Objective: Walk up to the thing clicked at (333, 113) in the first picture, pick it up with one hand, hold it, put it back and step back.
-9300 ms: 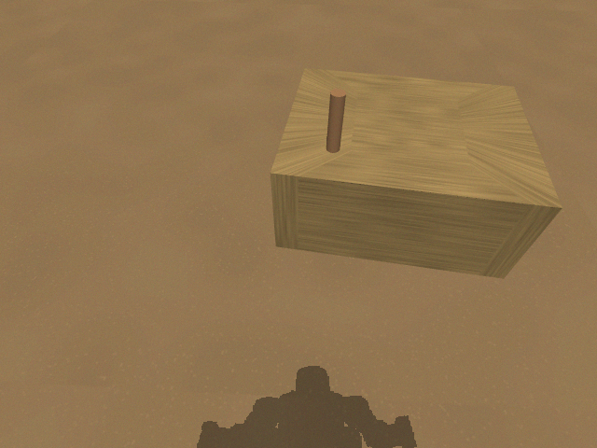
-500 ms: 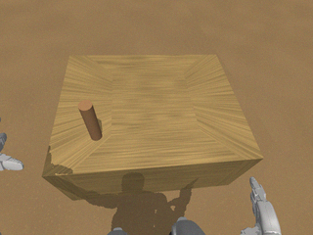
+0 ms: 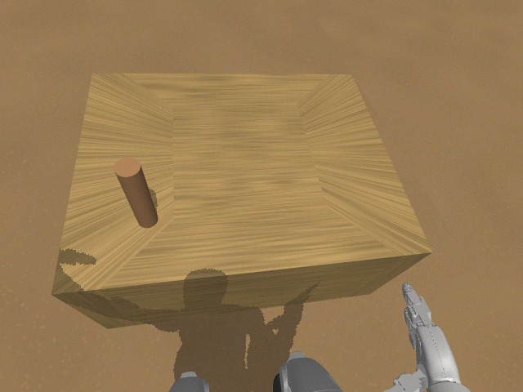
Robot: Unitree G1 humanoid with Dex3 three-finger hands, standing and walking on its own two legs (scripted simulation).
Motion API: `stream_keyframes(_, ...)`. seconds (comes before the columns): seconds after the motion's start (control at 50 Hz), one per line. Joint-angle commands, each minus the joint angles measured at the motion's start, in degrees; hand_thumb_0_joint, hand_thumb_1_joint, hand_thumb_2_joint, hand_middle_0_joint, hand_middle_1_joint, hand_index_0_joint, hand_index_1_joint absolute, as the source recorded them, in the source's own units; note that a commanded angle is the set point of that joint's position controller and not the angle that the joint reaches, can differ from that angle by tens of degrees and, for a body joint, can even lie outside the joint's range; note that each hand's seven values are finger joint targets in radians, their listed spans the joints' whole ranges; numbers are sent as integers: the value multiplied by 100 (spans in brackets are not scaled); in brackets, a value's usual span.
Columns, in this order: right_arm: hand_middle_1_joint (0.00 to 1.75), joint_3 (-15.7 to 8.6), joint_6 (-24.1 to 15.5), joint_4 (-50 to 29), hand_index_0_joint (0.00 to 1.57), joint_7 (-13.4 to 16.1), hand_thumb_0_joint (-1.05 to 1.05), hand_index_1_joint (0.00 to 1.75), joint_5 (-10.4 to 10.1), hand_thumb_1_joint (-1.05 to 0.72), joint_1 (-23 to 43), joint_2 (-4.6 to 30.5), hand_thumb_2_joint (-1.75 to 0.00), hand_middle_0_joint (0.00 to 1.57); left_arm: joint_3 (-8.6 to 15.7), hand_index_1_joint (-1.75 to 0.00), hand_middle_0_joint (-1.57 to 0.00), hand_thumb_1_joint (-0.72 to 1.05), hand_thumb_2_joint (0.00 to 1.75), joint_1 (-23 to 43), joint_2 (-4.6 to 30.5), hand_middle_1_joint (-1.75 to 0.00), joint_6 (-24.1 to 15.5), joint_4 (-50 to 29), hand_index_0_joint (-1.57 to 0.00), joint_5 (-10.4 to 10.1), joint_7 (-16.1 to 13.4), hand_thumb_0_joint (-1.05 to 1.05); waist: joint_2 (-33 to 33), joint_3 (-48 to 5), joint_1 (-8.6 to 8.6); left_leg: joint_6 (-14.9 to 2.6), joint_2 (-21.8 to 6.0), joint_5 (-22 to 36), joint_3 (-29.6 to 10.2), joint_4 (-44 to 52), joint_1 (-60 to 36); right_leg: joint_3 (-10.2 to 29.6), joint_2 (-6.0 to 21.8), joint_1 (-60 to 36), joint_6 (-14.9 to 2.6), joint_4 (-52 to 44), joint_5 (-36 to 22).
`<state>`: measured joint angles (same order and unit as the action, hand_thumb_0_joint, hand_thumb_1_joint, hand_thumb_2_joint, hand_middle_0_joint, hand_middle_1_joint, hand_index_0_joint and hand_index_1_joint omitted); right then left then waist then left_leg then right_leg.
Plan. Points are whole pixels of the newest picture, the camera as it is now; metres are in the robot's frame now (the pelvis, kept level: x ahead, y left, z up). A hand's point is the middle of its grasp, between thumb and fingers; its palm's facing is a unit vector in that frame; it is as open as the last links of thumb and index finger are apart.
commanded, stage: go down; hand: left
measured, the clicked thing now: (139, 196) +0.54 +0.21 -0.18
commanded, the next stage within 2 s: approach in 0.44 s
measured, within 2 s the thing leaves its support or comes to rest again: neither
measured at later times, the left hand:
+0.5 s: hand out of the picture +0.40 +0.38 +0.07, palm faces +0.23 -0.97 -0.04, open 17.5 cm
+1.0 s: hand (54, 213) +0.44 +0.32 -0.07, palm faces +0.16 -0.98 +0.08, open 17.7 cm
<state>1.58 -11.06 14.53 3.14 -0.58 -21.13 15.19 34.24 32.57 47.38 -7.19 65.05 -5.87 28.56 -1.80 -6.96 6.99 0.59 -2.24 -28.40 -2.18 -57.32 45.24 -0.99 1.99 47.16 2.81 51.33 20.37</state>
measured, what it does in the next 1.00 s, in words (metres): lowers itself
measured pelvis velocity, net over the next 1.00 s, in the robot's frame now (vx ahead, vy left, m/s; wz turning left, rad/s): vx -0.02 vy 0.00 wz -0.01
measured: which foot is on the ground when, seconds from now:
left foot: down 0.00-1.00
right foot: down 0.00-1.00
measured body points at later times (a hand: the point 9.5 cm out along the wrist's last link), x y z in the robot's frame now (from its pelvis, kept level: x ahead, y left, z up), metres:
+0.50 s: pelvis +0.00 +0.00 -0.01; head +0.09 +0.04 +0.43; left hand +0.39 +0.44 +0.08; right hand +0.16 -0.25 -0.02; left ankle -0.01 +0.12 -0.68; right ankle +0.04 -0.16 -0.68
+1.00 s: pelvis -0.02 +0.00 -0.06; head +0.15 +0.08 +0.35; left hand +0.43 +0.38 -0.07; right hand +0.16 -0.26 -0.05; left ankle -0.01 +0.12 -0.68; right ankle +0.04 -0.16 -0.68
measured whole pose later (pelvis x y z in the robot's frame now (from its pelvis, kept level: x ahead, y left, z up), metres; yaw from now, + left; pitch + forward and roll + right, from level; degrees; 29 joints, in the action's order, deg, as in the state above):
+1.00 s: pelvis -0.02 +0.00 -0.06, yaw -1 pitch +27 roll -5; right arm 2.1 -11.4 5.2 0.5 2.6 -17.4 16.0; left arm 38.3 41.5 47.5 -25.8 73.3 -9.3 28.9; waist -4.4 -6.8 15.0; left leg 1.1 -2.6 -33.1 -4.9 -75.6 69.4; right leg -2.6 1.4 70.2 2.4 67.7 24.1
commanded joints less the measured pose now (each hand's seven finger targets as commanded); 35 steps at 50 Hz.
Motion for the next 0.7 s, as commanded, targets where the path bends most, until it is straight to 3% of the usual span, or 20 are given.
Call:
stream_keyframes(0.0, 5, -457, -264, -1028, 5, 76, 0, 5, -28, 56, 28, 889, -5, 5, 362, -3, -5, -56, 7, 1506, 2189, -3, -367, -1084, -5, -168, -13, 0, 1252, -2204, -254, 54, 105, 2584, 35, 766, -1248, -150, -202, -1172, -387, -308, -1342)
stream_keyframes(0.04, 5, -412, -239, -954, 5, 60, 0, 5, -18, 56, 14, 851, -5, 5, 452, -3, -5, -55, 7, 1660, 2352, -2, -394, -1210, -4, -161, -3, 0, 1415, -2278, -306, 71, 98, 2720, 28, 733, -1202, -131, -189, -1183, -405, -259, -1401)
stream_keyframes(0.12, 5, -363, -239, -953, 5, 52, 0, 5, 13, 56, 51, 847, -5, 5, 441, -4, -4, -55, 9, 1731, 2323, -4, -413, -1226, -4, -162, 25, 0, 1523, -2356, -234, 112, 20, 3123, -41, 706, -1483, -183, -228, -1013, -408, -215, -1433)
stream_keyframes(0.16, 5, -461, -217, -945, 5, 71, 0, 5, 16, 56, 12, 940, -5, 5, 594, -4, -4, -55, 9, 1807, 2581, -4, -443, -1338, -4, -145, 6, 0, 1547, -2464, -228, 80, 66, 3101, 8, 648, -1403, -126, -196, -1181, -395, -218, -1582)
stream_keyframes(0.18, 5, -538, -213, -964, 5, 83, 0, 5, 19, 56, -36, 1003, -5, 5, 549, -5, -4, -55, 9, 1876, 2528, -4, -446, -1355, -4, -144, 15, 0, 1486, -2440, -159, 78, 58, 3114, 7, 636, -1430, -134, -206, -1170, -390, -207, -1630)
stream_keyframes(0.22, 5, -460, -233, -883, 5, 62, 0, 5, 31, 56, -94, 940, -5, 5, 480, -5, -4, -55, 10, 1855, 2383, -5, -436, -1280, -4, -135, 66, 0, 1584, -2298, -100, 93, 13, 3304, -20, 637, -1607, -168, -230, -902, -386, -189, -1587)
stream_keyframes(0.24, 5, -582, -218, -726, 5, 64, 0, 5, 44, 55, -244, 1025, -5, 5, 497, -6, -4, -57, 10, 1817, 2416, -5, -418, -1207, -4, -128, 71, 0, 1628, -2289, -54, 84, -7, 3419, -39, 604, -1661, -174, -234, -754, -385, -189, -1576)
stream_keyframes(0.26, 5, -441, -227, -816, 5, 44, 0, 5, 43, 56, -242, 904, -5, 5, 417, -5, -4, -56, 10, 1890, 2299, -5, -409, -1184, -4, -129, 96, 0, 1623, -2198, -40, 89, -14, 3401, -43, 616, -1672, -196, -245, -698, -382, -199, -1515)
stream_keyframes(0.3, 5, -515, -224, -879, 5, 31, 0, 5, 43, 56, -236, 975, -5, 5, 510, -5, -4, -55, 10, 1859, 2445, -4, -392, -1023, -4, -121, 87, 0, 1402, -2156, -15, 41, 62, 3004, 17, 566, -1358, -150, -215, -854, -379, -229, -1557)
stream_keyframes(0.38, 5, -478, -235, -959, 5, 2, 0, 5, 21, 56, -31, 933, -5, 5, 412, -6, -4, -57, 10, 2043, 2398, -5, -425, -850, -4, -132, 140, 0, 1407, -1854, -7, 51, 55, 2468, -4, 664, -1071, -188, -239, -645, -405, -182, -1161)
stream_keyframes(0.4, 5, -475, -217, -1082, 5, -9, 0, 5, 35, 56, -61, 947, -5, 5, 501, -6, -4, -57, 9, 2211, 2580, -5, -461, -1070, -4, -124, 130, 0, 1421, -2117, -35, 29, 87, 2373, 27, 611, -1066, -154, -214, -771, -404, -203, -1188)
stream_keyframes(0.42, 5, -562, -233, -1190, 5, 10, 0, 5, 25, 56, -27, 1032, -5, 5, 494, -6, -4, -58, 9, 2164, 2571, -5, -448, -818, -4, -102, 148, 0, 1321, -2057, 35, 32, 77, 2274, 17, 619, -1035, -166, -225, -740, -394, -207, -1146)
stream_keyframes(0.46, 5, -426, -225, -1132, 5, 2, 0, 5, 26, 56, -85, 925, -5, 5, 529, -6, -3, -56, 10, 2231, 2666, -5, -479, -747, -4, -115, 140, 0, 1354, -1963, 2, 21, 118, 2002, 51, 635, -767, -137, -207, -853, -397, -190, -1027)
stream_keyframes(0.52, 5, -482, -259, -1366, 5, 35, 0, 5, 21, 56, 78, 1006, -5, 5, 604, -9, -5, -58, 12, 2439, 2849, -7, -565, -791, -4, -130, 162, 0, 1307, -2138, 7, 2, 139, 1718, 68, 616, -655, -119, -205, -1000, -369, -186, -898)
stream_keyframes(0.56, 5, -505, -264, -1436, 5, 51, 0, 5, 24, 57, 53, 1020, -4, 5, 679, -2, -6, -59, 0, 2477, 2922, -2, -636, -716, -5, -153, 180, 0, 1295, -2190, 48, -12, 159, 1710, 86, 545, -574, -95, -194, -1010, -360, -150, -943)
stream_keyframes(0.62, 5, -281, -218, -969, 5, 12, 0, 5, 43, 58, -88, 777, -4, 5, 545, -4, -6, -61, 0, 2318, 2517, -3, -804, -227, -6, -285, 284, 0, 1125, -1883, 153, -62, 179, 1720, 88, 316, -225, -83, -185, -616, -355, -45, -959)
stream_keyframes(0.66, 5, -395, -269, -1021, 5, 19, 0, 5, 40, 58, 148, 901, -4, 5, 535, -3, -6, -60, 0, 2201, 2349, -2, -996, -95, -6, -408, 324, 0, 1044, -1841, 236, -87, 179, 1624, 75, 178, -82, -83, -192, -389, -358, 58, -921)
stream_keyframes(0.68, 5, -317, -273, -1044, 5, -7, 0, 5, 51, 58, 209, 858, -4, 5, 512, -3, -6, -60, 0, 2276, 2280, -2, -1120, -152, -6, -452, 324, 0, 1081, -1915, 234, -92, 186, 1506, 69, 113, -20, -74, -184, -344, -363, 116, -835)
